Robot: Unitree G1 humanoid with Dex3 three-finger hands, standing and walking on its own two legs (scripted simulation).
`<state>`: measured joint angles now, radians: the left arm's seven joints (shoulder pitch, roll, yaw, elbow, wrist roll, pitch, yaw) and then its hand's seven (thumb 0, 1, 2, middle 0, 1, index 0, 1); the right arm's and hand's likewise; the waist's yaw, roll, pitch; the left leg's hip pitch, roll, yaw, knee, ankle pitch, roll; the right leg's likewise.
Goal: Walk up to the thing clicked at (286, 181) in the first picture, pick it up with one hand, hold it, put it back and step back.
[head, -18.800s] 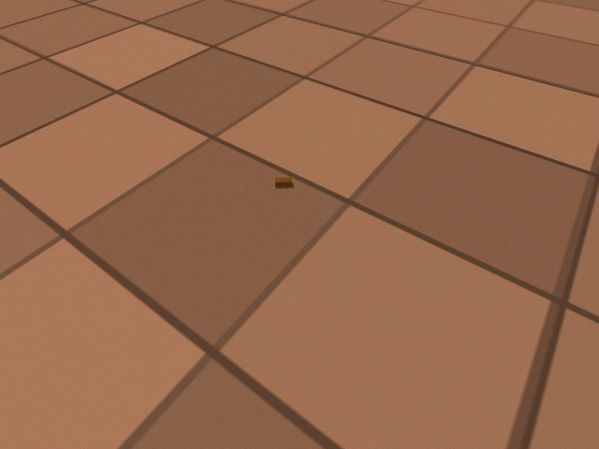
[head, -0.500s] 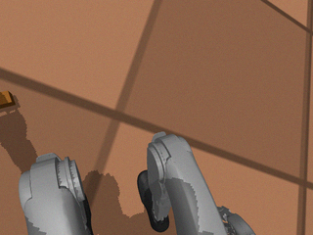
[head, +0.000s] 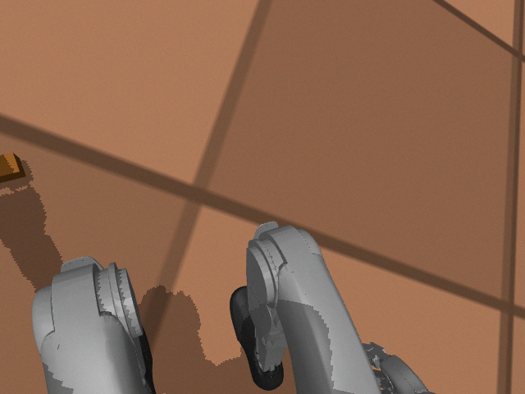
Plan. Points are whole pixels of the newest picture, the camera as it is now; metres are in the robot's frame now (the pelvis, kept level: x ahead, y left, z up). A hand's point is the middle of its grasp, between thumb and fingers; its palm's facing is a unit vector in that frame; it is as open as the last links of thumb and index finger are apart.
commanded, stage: rise first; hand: left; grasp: from above
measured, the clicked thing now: out of the picture +0.48 +0.35 -0.30
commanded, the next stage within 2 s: none
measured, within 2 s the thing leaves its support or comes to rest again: neither
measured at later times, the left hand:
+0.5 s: hand out of the picture +0.43 +0.38 -0.17, palm faces -0.41 -0.14 -0.90, open 12.6 cm
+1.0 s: hand out of the picture +0.43 +0.39 -0.18, palm faces -0.41 -0.15 -0.90, open 12.4 cm
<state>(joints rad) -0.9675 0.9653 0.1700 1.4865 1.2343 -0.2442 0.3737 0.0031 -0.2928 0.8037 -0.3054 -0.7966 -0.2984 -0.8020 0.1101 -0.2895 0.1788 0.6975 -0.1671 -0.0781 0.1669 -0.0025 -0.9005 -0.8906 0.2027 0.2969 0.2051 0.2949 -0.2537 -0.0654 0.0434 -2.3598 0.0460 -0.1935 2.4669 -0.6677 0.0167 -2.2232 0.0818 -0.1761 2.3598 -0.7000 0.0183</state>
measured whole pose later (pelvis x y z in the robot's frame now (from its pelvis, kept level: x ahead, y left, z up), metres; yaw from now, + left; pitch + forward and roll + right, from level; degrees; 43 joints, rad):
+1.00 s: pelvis +0.00 +0.00 +0.00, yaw +0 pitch +30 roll -12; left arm -0.96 0.97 0.18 1.46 1.23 -0.25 0.37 0.00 -0.23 0.75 -0.36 -0.72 -0.35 -0.73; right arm 0.12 -0.29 0.18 0.70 -0.17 -0.09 0.18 0.00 -0.90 -0.89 0.20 0.30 0.21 0.29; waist -0.25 -0.07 0.05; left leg -2.36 0.04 -0.20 2.48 -0.67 0.02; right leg -2.22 0.08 -0.18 2.37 -0.70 0.02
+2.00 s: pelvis +0.00 +0.00 +0.00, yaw +0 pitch +30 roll -12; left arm -0.97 0.97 0.16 1.48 1.24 -0.25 0.38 0.00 -0.30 0.81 -0.31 -0.75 -0.29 -0.77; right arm 0.12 -0.29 0.18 0.69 -0.17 -0.09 0.18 0.00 -0.89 -0.89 0.20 0.30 0.21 0.29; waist -0.26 -0.07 0.04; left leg -2.36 0.04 -0.19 2.47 -0.66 0.02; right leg -2.22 0.08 -0.18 2.37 -0.70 0.02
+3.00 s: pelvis +0.00 +0.00 +0.00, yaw +0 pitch +32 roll -11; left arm -1.11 0.91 0.11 1.57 1.25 -0.13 0.44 0.00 -0.36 0.84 -0.27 -0.81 -0.25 -0.82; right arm 0.15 -0.30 0.21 0.66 -0.17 -0.11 0.18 0.00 -0.90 -0.89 0.20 0.30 0.20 0.29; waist -0.34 -0.05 0.03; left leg -2.37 0.05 -0.19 2.46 -0.66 0.01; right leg -2.25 0.09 -0.17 2.35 -0.69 0.02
